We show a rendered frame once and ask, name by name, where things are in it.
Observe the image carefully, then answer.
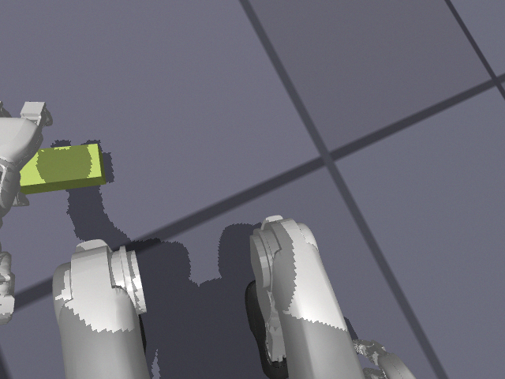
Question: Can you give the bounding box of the right robot hand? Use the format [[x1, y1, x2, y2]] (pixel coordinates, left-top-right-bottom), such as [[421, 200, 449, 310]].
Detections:
[[352, 340, 416, 379]]

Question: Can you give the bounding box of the right robot foot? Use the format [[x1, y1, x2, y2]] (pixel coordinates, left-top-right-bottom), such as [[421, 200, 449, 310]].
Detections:
[[245, 280, 289, 379]]

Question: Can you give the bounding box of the left robot hand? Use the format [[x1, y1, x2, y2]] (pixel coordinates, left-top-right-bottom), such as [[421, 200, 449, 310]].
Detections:
[[0, 101, 53, 207]]

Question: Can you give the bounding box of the carton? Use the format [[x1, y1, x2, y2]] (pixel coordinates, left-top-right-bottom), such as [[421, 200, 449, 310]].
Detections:
[[20, 144, 106, 194]]

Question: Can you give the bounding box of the left robot arm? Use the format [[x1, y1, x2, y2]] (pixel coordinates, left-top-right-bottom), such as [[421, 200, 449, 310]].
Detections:
[[0, 159, 21, 325]]

